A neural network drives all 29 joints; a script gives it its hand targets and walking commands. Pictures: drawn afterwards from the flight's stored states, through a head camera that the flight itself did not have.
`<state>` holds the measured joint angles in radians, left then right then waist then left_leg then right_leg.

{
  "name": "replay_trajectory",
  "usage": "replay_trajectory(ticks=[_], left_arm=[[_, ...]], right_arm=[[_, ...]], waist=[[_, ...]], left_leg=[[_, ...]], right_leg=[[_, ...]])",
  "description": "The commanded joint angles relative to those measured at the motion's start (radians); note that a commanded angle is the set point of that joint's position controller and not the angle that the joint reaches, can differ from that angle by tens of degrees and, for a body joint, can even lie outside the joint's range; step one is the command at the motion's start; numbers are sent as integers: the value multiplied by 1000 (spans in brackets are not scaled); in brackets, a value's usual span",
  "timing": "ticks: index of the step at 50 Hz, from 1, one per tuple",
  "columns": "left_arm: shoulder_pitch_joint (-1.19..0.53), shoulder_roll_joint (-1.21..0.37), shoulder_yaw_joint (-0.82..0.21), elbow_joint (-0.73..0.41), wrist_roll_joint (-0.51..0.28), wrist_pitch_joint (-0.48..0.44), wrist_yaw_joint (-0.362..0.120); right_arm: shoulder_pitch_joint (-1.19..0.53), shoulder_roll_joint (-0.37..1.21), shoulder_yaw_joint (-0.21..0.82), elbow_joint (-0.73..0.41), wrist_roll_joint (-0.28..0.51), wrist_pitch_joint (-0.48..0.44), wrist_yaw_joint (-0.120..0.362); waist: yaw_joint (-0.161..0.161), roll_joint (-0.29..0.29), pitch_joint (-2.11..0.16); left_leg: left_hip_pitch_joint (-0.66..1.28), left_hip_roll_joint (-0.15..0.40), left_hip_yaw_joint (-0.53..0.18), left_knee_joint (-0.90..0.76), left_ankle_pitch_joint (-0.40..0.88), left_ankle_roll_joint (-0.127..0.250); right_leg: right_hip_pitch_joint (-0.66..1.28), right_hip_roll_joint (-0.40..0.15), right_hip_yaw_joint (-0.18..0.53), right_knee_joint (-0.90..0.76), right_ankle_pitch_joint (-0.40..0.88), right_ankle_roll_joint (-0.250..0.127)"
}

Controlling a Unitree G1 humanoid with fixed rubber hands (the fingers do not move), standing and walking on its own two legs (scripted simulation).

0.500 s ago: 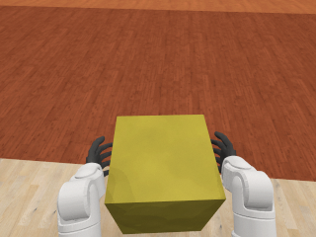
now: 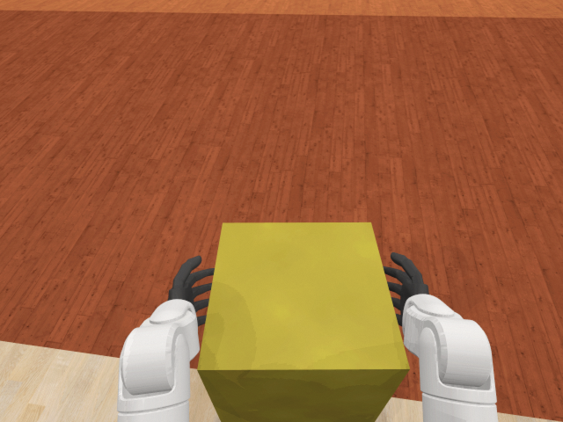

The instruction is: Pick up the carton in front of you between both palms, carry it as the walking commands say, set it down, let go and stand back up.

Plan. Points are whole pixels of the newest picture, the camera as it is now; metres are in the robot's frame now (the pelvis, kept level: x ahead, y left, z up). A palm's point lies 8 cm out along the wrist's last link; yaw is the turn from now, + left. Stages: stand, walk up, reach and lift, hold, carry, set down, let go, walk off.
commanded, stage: carry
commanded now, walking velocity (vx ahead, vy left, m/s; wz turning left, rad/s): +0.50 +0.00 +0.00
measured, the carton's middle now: (296, 331) +0.27 +0.00 -0.01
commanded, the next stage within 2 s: none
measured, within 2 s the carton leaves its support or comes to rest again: neither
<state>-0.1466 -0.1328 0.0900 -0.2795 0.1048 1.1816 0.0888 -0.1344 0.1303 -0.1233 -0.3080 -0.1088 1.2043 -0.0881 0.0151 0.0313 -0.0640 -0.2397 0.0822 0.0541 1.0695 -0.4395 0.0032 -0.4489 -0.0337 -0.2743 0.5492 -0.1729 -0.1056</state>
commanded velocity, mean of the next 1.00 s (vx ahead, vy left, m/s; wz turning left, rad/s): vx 0.50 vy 0.00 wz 0.00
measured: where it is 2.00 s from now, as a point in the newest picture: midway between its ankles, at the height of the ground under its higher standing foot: (285, 190)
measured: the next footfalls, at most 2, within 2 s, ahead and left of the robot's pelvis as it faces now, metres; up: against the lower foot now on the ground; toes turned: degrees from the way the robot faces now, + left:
left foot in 0.40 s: +0.46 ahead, +0.11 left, +0.00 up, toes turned +10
right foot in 0.86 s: +0.74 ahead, -0.08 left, +0.03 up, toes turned -8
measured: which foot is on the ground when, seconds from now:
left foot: up 0.00-0.38, down 0.40-0.86, up 0.88-1.00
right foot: down 0.00-0.40, up 0.42-0.84, down 0.86-1.00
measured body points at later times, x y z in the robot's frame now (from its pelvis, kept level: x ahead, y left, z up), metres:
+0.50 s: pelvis +0.33 +0.03 +0.00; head +0.35 +0.04 +0.44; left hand +0.67 +0.17 +0.12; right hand +0.64 -0.13 +0.12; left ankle +0.42 +0.10 -0.72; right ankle +0.15 -0.07 -0.63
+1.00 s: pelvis +0.64 -0.01 +0.02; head +0.73 -0.01 +0.46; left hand +1.04 +0.15 +0.13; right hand +1.05 -0.15 +0.13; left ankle +0.52 +0.11 -0.59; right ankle +0.70 -0.07 -0.70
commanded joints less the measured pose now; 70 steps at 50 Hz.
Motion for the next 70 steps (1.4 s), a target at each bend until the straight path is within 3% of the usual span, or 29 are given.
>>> replay_trajectory(ticks=[1, 6, 11, 16, 18, 20, 21, 22, 23, 26, 28, 32, 39, 42, 43, 44, 45, 46, 48, 50, 56, 60, 62, 63, 64, 65, 66, 69, 70], left_arm=[[-441, -993, -722, -116, -409, -18, -271], [-416, -998, -744, -166, -438, -47, -286], [-367, -924, -736, -194, -429, -49, -289], [-469, -794, -713, -265, -420, -15, -254], [-553, -726, -702, -271, -421, 9, -235], [-653, -645, -688, -250, -420, 40, -217], [-716, -614, -677, -231, -420, 57, -209], [-770, -615, -673, -202, -432, 77, -200], [-833, -602, -658, -165, -445, 89, -192], [-987, -680, -616, -91, -480, 107, -179], [-1077, -721, -601, -47, -482, 113, -176], [-1226, -749, -560, 45, -471, 123, -166], [-1377, -813, -474, 227, -460, 143, -160], [-1388, -856, -435, 276, -453, 146, -167], [-1374, -863, -422, 294, -452, 144, -171], [-1364, -878, -412, 293, -454, 141, -176], [-1374, -870, -411, 297, -441, 131, -177], [-1388, -910, -417, 277, -455, 130, -180], [-1445, -964, -453, 156, -491, 120, -188], [-1489, -982, -492, 32, -516, 107, -187], [-1413, -889, -585, -165, -540, 87, -178], [-1322, -791, -598, -96, -530, 99, -192], [-1302, -769, -589, -21, -521, 111, -201], [-1300, -769, -584, 17, -515, 116, -205], [-1313, -772, -580, 55, -505, 119, -209], [-1304, -798, -571, 93, -499, 128, -213], [-1324, -790, -552, 122, -483, 134, -215], [-1364, -853, -509, 150, -447, 120, -202], [-1365, -865, -496, 154, -431, 116, -193]], right_arm=[[-481, 960, 762, -101, 407, -32, 269], [-410, 1008, 785, -106, 385, -82, 245], [-394, 958, 799, -162, 383, -84, 228], [-527, 827, 794, -256, 428, -35, 221], [-603, 755, 772, -252, 443, -7, 216], [-667, 679, 733, -201, 445, 19, 208], [-714, 637, 709, -182, 441, 34, 206], [-760, 598, 686, -130, 441, 43, 201], [-795, 618, 690, -108, 465, 56, 196], [-993, 695, 676, -86, 517, 74, 189], [-1132, 743, 668, -72, 544, 79, 189], [-1298, 778, 629, 21, 560, 97, 192], [-1424, 831, 517, 221, 529, 119, 187], [-1440, 875, 485, 267, 509, 124, 187], [-1433, 881, 477, 282, 497, 124, 186], [-1441, 888, 471, 290, 485, 122, 186], [-1419, 917, 460, 286, 476, 125, 186], [-1463, 915, 463, 275, 460, 121, 181], [-1462, 934, 461, 214, 441, 108, 166], [-1442, 934, 468, 145, 419, 93, 149], [-1287, 819, 518, -4, 340, 56, 101], [-1262, 729, 550, -3, 324, 65, 96], [-1259, 717, 562, 39, 339, 80, 111], [-1249, 719, 564, 70, 350, 87, 122], [-1253, 725, 565, 89, 367, 91, 136], [-1272, 712, 552, 133, 372, 93, 146], [-1245, 756, 554, 186, 394, 94, 158], [-1388, 890, 591, 128, 494, 93, 197], [-1443, 925, 603, 105, 525, 90, 204]], waist=[[-4, -56, -334], [-2, -138, -313], [-1, -165, -225], [2, -187, -149], [-5, -187, -167], [-46, -104, -274], [-87, 50, -373], [-80, 296, -442], [-82, 273, -413], [-73, 37, -395], [-53, 24, -411], [-58, 49, -384], [-84, 109, -325], [-2, 117, -371], [50, 76, -457], [93, -41, -530], [64, -376, -629], [62, -337, -599], [80, -148, -530], [76, -95, -528], [83, -135, -525], [75, -188, -468], [23, -201, -479], [-42, -185, -522], [-94, -114, -555], [-98, 167, -721], [-123, 278, -731], [-104, 41, -524], [-91, 20, -507]], left_leg=[[-421, 52, -66, 182, 114, 31], [-385, 38, 23, -77, 220, -2], [-436, 17, 99, -354, 337, -15], [-349, -24, 147, -514, 421, 26], [-226, -52, 169, -541, 400, 46], [116, -124, 227, -594, 313, 51], [340, 83, -48, -585, 206, 82], [567, 313, -513, -723, 41, 240], [545, 314, -593, -812, 112, 253], [393, 267, -319, -722, 396, 218], [330, 229, -228, -745, 342, 194], [341, 204, -141, -751, 361, 220], [373, 131, -1, -671, 667, 191], [319, 99, 114, -430, 995, 109], [192, 64, 134, -256, 905, 66], [-24, 28, 87, -69, 542, 37], [-345, -133, 19, 179, -34, 2], [-476, -117, -75, 332, -61, 25], [-588, -69, -92, 364, -6, 41], [-590, -39, -93, 271, 49, 43], [-616, -58, -16, -7, 66, 33], [-384, -117, 94, -380, 258, 35], [-155, -164, 150, -528, 337, 62], [62, -161, 160, -616, 425, 79], [306, -61, 49, -574, 398, 96], [648, 261, -463, -528, 534, 269], [728, 277, -664, -609, 589, 349], [605, 205, -426, -561, 755, 243], [561, 186, -382, -581, 725, 218]], right_leg=[[576, -338, 510, -299, 153, -66], [510, -263, 280, -353, 173, -21], [569, -217, 177, -357, 316, -19], [571, -208, 121, -319, 394, -6], [565, -203, 91, -211, 506, 10], [437, -122, 18, 110, 505, 50], [241, -92, 60, 376, 183, 76], [-108, 49, 122, 651, -214, 105], [-231, 52, 242, 807, -331, 88], [-262, -55, 297, 821, -209, 39], [-238, -65, 275, 758, -155, 44], [-340, -65, 235, 630, -107, 60], [-260, 9, 115, 215, -21, 41], [51, 103, 23, 11, 15, 16], [327, 84, 57, -34, 62, 7], [574, -125, 351, -38, -34, -3], [823, -340, 852, -140, 76, -164], [859, -328, 872, -159, 147, -188], [829, -284, 662, -72, 398, -143], [809, -253, 550, -70, 428, -102], [810, -218, 412, -74, 557, -108], [690, -129, 259, -57, 658, -66], [610, -121, 204, 61, 810, -27], [528, -109, 164, 186, 766, 9], [329, -96, 196, 322, 503, 29], [-2, 7, 244, 588, -41, 81], [-188, 128, 285, 803, -387, 80], [-402, 27, 314, 836, -297, 51], [-390, 13, 314, 775, -256, 52]])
